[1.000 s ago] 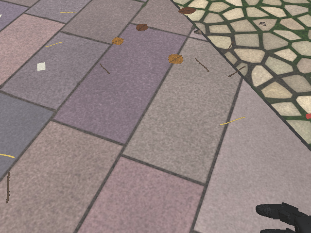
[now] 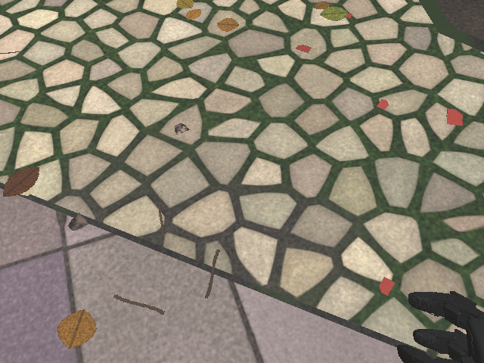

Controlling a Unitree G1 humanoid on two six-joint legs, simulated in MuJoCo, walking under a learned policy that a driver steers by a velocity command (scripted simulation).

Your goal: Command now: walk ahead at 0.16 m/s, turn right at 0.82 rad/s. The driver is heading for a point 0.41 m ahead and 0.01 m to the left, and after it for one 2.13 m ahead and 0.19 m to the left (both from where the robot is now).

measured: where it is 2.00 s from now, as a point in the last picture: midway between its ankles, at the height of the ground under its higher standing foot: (306, 336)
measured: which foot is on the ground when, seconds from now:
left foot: down 0.00-0.30, up 0.32-0.54, down 0.56-0.90, up 0.92-1.00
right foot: up 0.00-0.28, down 0.30-1.00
